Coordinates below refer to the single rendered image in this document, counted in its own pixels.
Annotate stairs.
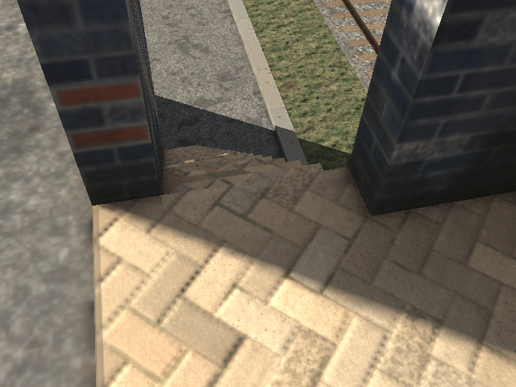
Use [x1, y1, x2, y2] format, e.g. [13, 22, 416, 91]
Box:
[162, 145, 323, 195]

